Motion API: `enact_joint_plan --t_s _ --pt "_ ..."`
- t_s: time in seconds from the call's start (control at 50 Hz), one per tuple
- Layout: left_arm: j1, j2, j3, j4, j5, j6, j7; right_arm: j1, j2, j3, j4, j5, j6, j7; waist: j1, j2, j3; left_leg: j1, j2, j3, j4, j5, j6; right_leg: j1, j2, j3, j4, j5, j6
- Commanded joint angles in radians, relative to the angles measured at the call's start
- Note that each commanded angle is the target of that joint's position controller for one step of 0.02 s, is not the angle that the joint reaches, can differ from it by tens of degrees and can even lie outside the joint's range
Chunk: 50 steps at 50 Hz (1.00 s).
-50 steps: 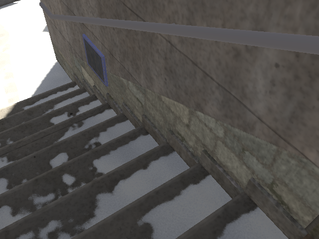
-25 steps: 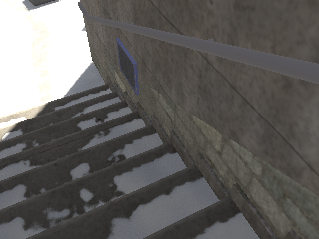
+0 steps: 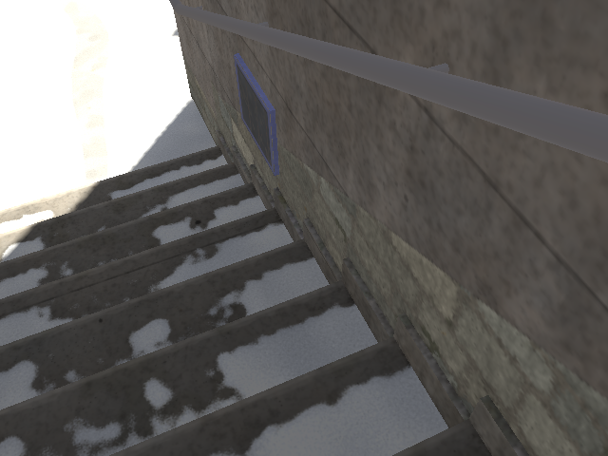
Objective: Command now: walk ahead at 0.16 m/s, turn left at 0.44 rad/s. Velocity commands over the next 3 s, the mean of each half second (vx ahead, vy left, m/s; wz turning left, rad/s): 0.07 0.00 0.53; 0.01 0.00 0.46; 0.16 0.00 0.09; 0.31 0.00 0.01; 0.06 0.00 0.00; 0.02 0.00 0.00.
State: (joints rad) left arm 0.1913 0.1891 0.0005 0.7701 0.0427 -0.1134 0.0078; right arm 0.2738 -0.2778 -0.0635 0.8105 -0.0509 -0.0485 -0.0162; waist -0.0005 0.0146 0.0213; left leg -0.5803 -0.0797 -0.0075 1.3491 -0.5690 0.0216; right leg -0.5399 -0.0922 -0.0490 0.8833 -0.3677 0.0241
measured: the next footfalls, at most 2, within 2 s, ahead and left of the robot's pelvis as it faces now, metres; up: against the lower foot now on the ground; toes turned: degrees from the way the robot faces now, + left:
left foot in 0.30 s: +0.16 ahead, +0.22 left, -0.15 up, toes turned +14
right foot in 0.94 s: +0.29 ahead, +0.05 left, -0.15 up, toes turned +31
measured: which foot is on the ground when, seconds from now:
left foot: up 0.00-0.28, down 0.30-0.98, up 1.00-1.00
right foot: down 0.00-0.30, up 0.32-0.92, down 0.94-1.00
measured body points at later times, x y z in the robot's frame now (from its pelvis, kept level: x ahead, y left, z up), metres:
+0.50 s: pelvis +0.10 +0.13 -0.13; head +0.12 +0.15 +0.32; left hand +0.14 +0.42 -0.24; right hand +0.25 -0.11 -0.23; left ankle +0.13 +0.21 -0.84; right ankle +0.15 -0.01 -0.63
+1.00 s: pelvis +0.19 +0.11 -0.12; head +0.20 +0.13 +0.33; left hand +0.23 +0.41 -0.22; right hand +0.42 -0.06 -0.22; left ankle +0.12 +0.21 -0.84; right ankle +0.25 +0.03 -0.84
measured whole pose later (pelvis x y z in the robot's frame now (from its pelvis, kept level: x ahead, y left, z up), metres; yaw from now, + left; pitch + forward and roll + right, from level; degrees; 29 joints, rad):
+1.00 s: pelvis +0.19 +0.11 -0.12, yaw +31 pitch +5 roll -1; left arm 0.14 0.25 0.01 0.68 0.03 -0.04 -0.04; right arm 0.28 -0.26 -0.02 0.73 -0.02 -0.04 0.06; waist -0.04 -0.02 -0.06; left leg -0.40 -0.13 -0.25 0.69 -0.40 0.01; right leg -0.39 0.03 -0.02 0.58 -0.28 -0.04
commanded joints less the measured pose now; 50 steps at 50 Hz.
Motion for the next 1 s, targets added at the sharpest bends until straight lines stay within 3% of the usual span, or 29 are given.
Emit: enact_joint_plan --t_s 0.02,0.04,0.06,0.1,0.14,0.16,0.2,0.24,0.28,0.3,0.32,0.34,0.36,0.38,0.42,0.46,0.5,0.54,0.6,0.7,0.74,0.76,0.78,0.84,0.9,0.94,0.96,0.98,1.0 --pt "0.074 0.076 0.026 0.002 0.041 -0.034 0.026 0.097 0.099 0.04 -0.122 -0.061 -0.012 -0.006 -0.014 -0.121 -0.055 0.008 0.127 -0.019 0.061 0.167 -0.014 -0.067 -0.273 0.266 -0.317 0.203 -0.261" --pt "0.009 0.135 0.048 -0.004 0.045 -0.046 0.026 0.163 0.08 0.028 -0.119 -0.04 -0.006 0.005 -0.07 -0.155 -0.04 0.13 0.088 0.042 0.105 0.21 -0.02 -0.2 -0.221 0.154 -0.333 0.211 -0.215" --pt "-0.055 0.129 0.041 -0.034 0.046 -0.06 0.025 0.133 0.016 0.01 -0.123 -0.053 0.002 0.024 -0.068 -0.1 -0.018 0.116 0.1 0.051 0.021 0.396 -0.031 -0.218 -0.168 0.052 -0.273 0.09 -0.164" --pt "0.038 0.118 0.024 -0.011 0.031 -0.07 0.058 -0.026 -0.019 0.004 -0.171 -0.082 0.032 0.04 0.028 -0.12 -0.029 -0.098 0.181 -0.02 -0.239 0.684 -0.035 0.022 -0.244 0.141 -0.17 -0.168 -0.116" --pt "0.28 0.111 0.015 0.1 0.028 -0.064 0.086 -0.272 0.02 0.024 -0.279 -0.071 0.029 0.022 0.147 -0.172 -0.021 -0.247 0.198 0.008 -0.428 0.533 -0.031 0.204 -0.346 0.286 -0.138 -0.08 -0.15" --pt "0.327 0.108 0.011 0.113 0.013 -0.055 0.095 -0.294 0.025 0.042 -0.243 -0.045 0.04 0.042 0.193 -0.112 -0.008 -0.212 0.206 0.021 -0.724 0.663 -0.033 0.196 -0.309 0.239 -0.141 -0.24 -0.133" --pt "0.298 0.223 0.029 0.114 0.046 -0.027 0.047 -0.222 0.032 0.031 -0.164 -0.007 0.06 0.054 0.174 -0.148 0.055 0.057 0.158 0.065 -0.815 0.861 -0.019 0.025 -0.346 0.238 -0.223 -0.388 -0.114" --pt "0.165 0.283 0.041 0.075 0.064 -0.015 0.009 -0.148 -0.055 -0.008 -0.15 -0.012 0.067 0.069 0.085 -0.142 0.066 0.232 0.154 0.035 -0.864 0.826 0.033 -0.055 -0.36 0.22 -0.2 -0.421 -0.062" --pt "0.058 0.262 0.03 0.063 0.084 0.019 -0.017 0.149 -0.162 -0.073 -0.046 0.009 0.035 0.063 -0.088 -0.052 -0.016 0.621 0.137 0.053 -0.981 1.001 0.084 -0.135 -0.27 0.035 0.143 -0.473 0.011" --pt "0.122 0.194 0.016 0.092 0.103 0.034 -0.036 0.246 -0.238 -0.112 -0.015 -0.01 0.011 0.054 -0.133 0.081 -0.1 0.834 0.158 0.018 -0.959 1.004 0.142 -0.2 -0.144 -0.095 0.473 -0.447 0.066" --pt "0.188 0.043 -0.012 0.029 0.044 0.034 -0.045 0.333 -0.393 -0.128 -0.032 -0.012 -0.026 0.045 -0.057 0.25 -0.345 1.083 0.323 -0.215 -0.65 1.525 0.299 -0.351 -0.021 -0.089 0.891 -0.479 0.083" --pt "0.143 0.091 -0.003 -0.01 -0.016 0.02 -0.041 0.406 -0.365 -0.115 -0.03 -0.05 -0.054 0.06 -0.115 0.213 -0.368 1.074 0.39 -0.264 -0.661 1.648 0.268 -0.474 0.027 -0.022 1.1 -0.437 0.096" --pt "0.026 0.153 0.003 -0.086 -0.039 -0.002 -0.02 0.308 -0.313 -0.086 -0.069 -0.049 -0.071 0.09 -0.116 0.238 -0.247 0.903 0.438 -0.325 -0.728 1.414 0.25 -0.63 0.034 0.018 1.196 -0.387 0.09" --pt "0.006 0.185 0.009 -0.101 -0.016 -0.018 0.011 0.189 -0.271 -0.061 -0.112 -0.02 -0.084 0.113 -0.066 0.229 -0.147 0.674 0.464 -0.397 -0.766 1.024 0.268 -0.673 -0.006 0.087 1.244 -0.301 0.079" --pt "0.098 0.156 -0.016 -0.071 0.009 -0.011 0.042 0.105 -0.176 0.001 -0.128 -0.017 -0.084 0.114 0.03 0.065 -0.063 0.351 0.474 -0.477 -0.852 0.734 0.252 -0.575 -0.045 0.194 1.078 -0.085 0.076" --pt "0.165 0.158 -0.013 -0.07 0.012 0.017 0.052 0.052 -0.154 0.025 -0.127 0.007 -0.083 0.074 0.093 0.059 -0.066 0.2 0.368 -0.482 -0.918 0.557 0.192 -0.498 -0.016 0.154 0.93 0.074 0.075" --pt "0.154 0.165 -0.019 -0.09 0.027 0.043 0.026 0.027 -0.139 0.027 -0.152 0.021 -0.08 0.039 0.042 0.035 -0.097 0.229 0.308 -0.463 -0.937 0.411 0.206 -0.568 0.013 0.156 0.81 0.195 0.094" --pt "0.102 0.126 -0.027 -0.126 0.034 0.059 0.004 0.084 -0.142 0.031 -0.131 -0.007 -0.076 0.022 0.016 0.019 -0.077 0.257 0.274 -0.482 -0.931 0.447 0.219 -0.592 0.013 0.132 0.657 0.272 0.111" --pt "0.043 0.088 -0.033 -0.161 0.049 0.088 -0.019 0.135 -0.129 0.041 -0.102 -0.018 -0.064 0.038 0.014 0.048 -0.065 0.203 0.247 -0.519 -0.953 0.365 0.211 -0.474 0.006 0.114 0.47 0.297 0.083" --pt "-0.096 0.075 -0.034 -0.216 0.031 0.087 0.0 0.171 -0.127 0.02 -0.114 0.006 -0.044 0.054 -0.038 0.084 -0.084 0.43 0.232 -0.594 -0.929 0.389 0.221 -0.457 0.062 0.119 0.159 0.196 0.083" --pt "-0.011 0.126 -0.006 -0.176 0.065 0.071 -0.003 0.111 -0.096 0.031 -0.125 -0.026 -0.064 0.054 0.009 0.101 -0.129 0.391 0.203 -0.522 -0.801 0.652 0.243 -0.328 0.063 0.118 0.327 0.21 0.064" --pt "-0.121 0.111 -0.007 -0.214 0.038 0.074 -0.003 0.14 -0.109 0.019 -0.13 0.019 -0.054 0.055 -0.033 0.047 -0.092 0.407 0.211 -0.529 -0.85 0.676 0.25 -0.34 0.08 0.085 0.159 0.067 0.07" --pt "-0.16 0.102 -0.01 -0.226 0.03 0.079 -0.01 0.163 -0.112 0.018 -0.126 0.027 -0.052 0.053 -0.061 0.066 -0.088 0.413 0.209 -0.545 -0.853 0.669 0.256 -0.292 0.081 0.08 0.085 0.064 0.069" --pt "-0.057 0.089 0.001 -0.192 0.035 0.073 -0.033 0.091 -0.117 0.022 -0.152 0.01 -0.044 0.055 -0.03 0.115 -0.109 0.29 0.223 -0.54 -0.824 0.838 0.284 -0.063 0.099 0.054 0.108 0.131 0.055" --pt "-0.104 0.094 0.009 -0.178 -0.007 0.07 -0.027 0.081 -0.122 0.005 -0.134 0.03 -0.026 0.054 -0.08 0.083 -0.121 0.437 0.245 -0.59 -0.804 0.909 0.279 -0.069 0.084 0.082 -0.162 0.087 0.046" --pt "-0.062 0.075 0.011 -0.144 -0.03 0.068 -0.045 0.034 -0.099 0.018 -0.118 0.045 -0.007 0.087 -0.011 0.036 -0.141 0.279 0.21 -0.548 -0.815 0.912 0.233 0.219 0.065 0.073 -0.356 0.434 -0.016" --pt "-0.011 0.155 0.035 -0.141 -0.031 0.053 -0.043 0.086 -0.087 0.018 -0.118 0.039 -0.004 0.086 -0.032 -0.009 -0.234 0.186 0.14 -0.472 -0.777 0.787 0.159 0.44 0.006 0.147 -0.306 0.712 -0.141" --pt "0.038 0.224 0.053 -0.134 -0.025 0.046 -0.049 0.161 -0.033 0.034 -0.123 0.039 0.006 0.083 -0.039 -0.193 -0.327 0.028 0.024 -0.292 -0.656 0.422 0.031 0.667 -0.163 0.347 -0.413 0.89 -0.338" --pt "0.049 0.194 0.053 -0.148 0.001 0.039 -0.063 0.13 -0.054 0.023 -0.129 0.018 0.021 0.07 0.011 -0.2 -0.273 -0.139 -0.024 -0.221 -0.501 -0.088 -0.076 0.711 -0.268 0.505 -0.475 0.868 -0.423"
Over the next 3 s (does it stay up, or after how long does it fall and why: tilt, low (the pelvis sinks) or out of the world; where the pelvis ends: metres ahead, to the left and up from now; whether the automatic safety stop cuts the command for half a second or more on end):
stays up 0.55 0.27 -0.26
